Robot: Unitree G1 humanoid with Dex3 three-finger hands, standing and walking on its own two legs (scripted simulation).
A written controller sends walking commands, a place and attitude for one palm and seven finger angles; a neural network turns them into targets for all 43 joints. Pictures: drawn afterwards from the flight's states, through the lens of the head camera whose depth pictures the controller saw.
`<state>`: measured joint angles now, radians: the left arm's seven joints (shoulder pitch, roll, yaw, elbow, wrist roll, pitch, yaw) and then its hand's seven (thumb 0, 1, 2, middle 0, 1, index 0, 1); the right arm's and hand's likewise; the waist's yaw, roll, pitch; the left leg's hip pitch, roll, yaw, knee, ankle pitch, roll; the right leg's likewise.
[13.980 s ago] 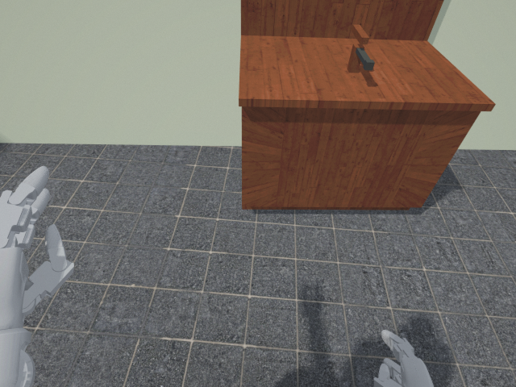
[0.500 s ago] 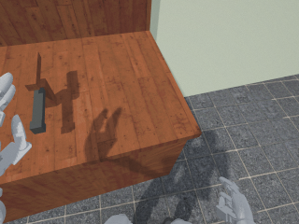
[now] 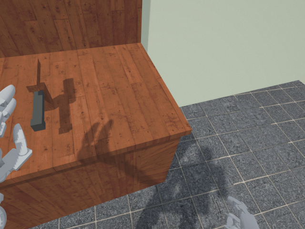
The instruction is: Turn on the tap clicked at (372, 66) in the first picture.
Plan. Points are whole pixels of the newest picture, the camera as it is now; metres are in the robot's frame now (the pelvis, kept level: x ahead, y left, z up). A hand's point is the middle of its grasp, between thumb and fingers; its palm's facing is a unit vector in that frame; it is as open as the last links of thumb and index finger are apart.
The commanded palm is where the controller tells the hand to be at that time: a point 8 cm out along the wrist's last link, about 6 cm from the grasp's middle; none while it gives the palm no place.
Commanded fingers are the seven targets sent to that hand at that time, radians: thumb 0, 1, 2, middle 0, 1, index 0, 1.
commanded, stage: come to a stop and stand still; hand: left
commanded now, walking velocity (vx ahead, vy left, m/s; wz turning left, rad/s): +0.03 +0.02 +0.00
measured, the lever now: (38, 124) +0.37 +0.34 +0.03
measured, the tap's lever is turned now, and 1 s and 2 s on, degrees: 0 0 0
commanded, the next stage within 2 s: look again from close up in 0.48 s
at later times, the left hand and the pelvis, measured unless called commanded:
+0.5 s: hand (27, 153) +0.22 +0.25 +0.16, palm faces +0.34 -0.85 -0.41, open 7.4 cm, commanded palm +0.16 +0.28 +0.19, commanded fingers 0.00 0.90 0.90 -0.20 -0.30 -0.20 -0.30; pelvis -0.01 +0.00 +0.01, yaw -1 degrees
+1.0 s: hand (9, 122) +0.25 +0.28 +0.20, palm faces +0.41 -0.80 -0.44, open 7.4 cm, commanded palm +0.17 +0.29 +0.19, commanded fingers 0.00 0.90 0.90 -0.20 -0.30 -0.20 -0.30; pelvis +0.01 +0.01 +0.01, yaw +1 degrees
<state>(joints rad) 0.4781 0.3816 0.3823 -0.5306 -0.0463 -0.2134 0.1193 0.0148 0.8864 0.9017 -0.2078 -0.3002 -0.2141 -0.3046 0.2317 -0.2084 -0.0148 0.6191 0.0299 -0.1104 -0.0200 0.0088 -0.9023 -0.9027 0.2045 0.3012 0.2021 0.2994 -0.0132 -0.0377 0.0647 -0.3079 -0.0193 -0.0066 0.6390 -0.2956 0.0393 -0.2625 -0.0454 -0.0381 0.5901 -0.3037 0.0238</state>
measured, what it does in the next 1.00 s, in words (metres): stands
